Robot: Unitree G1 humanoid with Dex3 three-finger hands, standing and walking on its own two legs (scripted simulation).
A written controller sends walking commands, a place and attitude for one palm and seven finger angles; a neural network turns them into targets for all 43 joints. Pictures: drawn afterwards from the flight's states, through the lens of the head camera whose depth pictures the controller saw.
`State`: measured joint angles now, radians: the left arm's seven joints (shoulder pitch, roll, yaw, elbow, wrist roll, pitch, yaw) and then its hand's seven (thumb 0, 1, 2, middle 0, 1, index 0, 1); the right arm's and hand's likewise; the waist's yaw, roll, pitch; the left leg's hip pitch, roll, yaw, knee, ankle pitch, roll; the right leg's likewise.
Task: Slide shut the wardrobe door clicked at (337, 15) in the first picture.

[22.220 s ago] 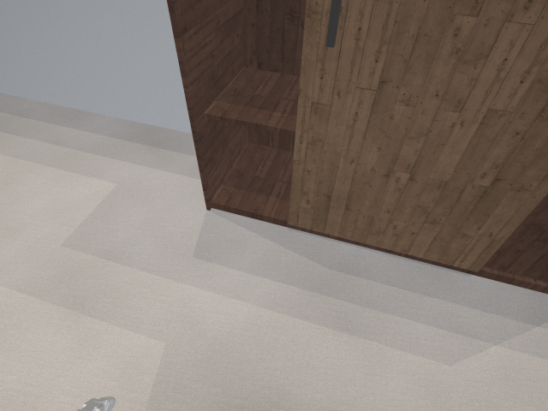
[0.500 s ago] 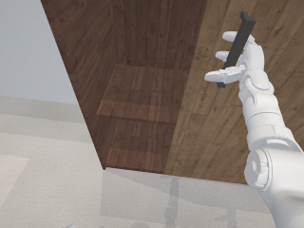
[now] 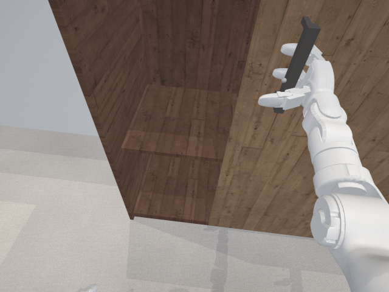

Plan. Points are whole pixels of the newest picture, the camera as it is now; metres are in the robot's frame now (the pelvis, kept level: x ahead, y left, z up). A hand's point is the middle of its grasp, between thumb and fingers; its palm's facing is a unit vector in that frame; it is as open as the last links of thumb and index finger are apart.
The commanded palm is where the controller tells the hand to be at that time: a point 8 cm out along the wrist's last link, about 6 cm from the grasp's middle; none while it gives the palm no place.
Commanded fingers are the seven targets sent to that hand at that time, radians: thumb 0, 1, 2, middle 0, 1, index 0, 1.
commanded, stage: grip the handle and tug to test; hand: right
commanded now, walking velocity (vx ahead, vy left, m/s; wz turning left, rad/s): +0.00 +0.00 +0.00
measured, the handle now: (291, 68) +0.53 -0.12 +0.22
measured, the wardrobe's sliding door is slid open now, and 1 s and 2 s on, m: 0.40 0.40 0.39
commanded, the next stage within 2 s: tug the door sideways, standing still in 1.32 s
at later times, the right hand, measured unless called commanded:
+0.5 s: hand (281, 78) +0.49 -0.09 +0.22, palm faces -0.02 +1.00 -0.01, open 6.8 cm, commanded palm +0.47 -0.15 +0.22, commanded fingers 0.00 -0.90 -0.90 0.45 1.40 0.45 1.40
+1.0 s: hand (281, 77) +0.49 -0.09 +0.22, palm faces -0.02 +1.00 -0.01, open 5.2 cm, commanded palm +0.46 -0.14 +0.22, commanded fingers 0.00 -0.90 -0.90 0.45 1.40 0.45 1.40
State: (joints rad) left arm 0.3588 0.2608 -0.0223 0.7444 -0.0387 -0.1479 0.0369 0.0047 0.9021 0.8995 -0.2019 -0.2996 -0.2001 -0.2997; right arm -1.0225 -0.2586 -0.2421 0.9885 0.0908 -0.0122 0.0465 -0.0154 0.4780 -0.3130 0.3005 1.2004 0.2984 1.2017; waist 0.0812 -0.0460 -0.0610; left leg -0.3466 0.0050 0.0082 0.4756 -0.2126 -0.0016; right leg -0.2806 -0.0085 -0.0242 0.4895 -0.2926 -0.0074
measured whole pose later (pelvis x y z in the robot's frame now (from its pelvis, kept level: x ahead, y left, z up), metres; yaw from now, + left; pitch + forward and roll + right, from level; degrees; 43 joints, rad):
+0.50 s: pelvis +0.01 +0.00 +0.00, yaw +0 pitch +6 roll +0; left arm 0.38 0.26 -0.02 0.76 -0.03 -0.14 0.03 0.00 0.90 0.90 -0.20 -0.30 -0.20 -0.30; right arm -1.04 -0.26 -0.25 1.01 0.09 -0.02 0.04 0.00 -0.50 -0.73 0.41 1.34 0.40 1.34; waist 0.09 -0.05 -0.06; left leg -0.35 0.00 0.01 0.48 -0.22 0.00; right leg -0.29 -0.01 -0.02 0.49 -0.30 -0.01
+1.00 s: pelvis +0.01 +0.00 +0.00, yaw +0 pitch +5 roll +0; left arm 0.35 0.26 -0.02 0.72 -0.04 -0.12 0.03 0.00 0.90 0.90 -0.20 -0.30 -0.20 -0.30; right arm -0.98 -0.25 -0.25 0.91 0.10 0.02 0.04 0.01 -0.77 -0.83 0.45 1.40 0.42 1.40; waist 0.07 -0.05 -0.07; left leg -0.34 0.00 0.01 0.47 -0.23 0.00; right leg -0.26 -0.02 -0.03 0.48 -0.30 0.00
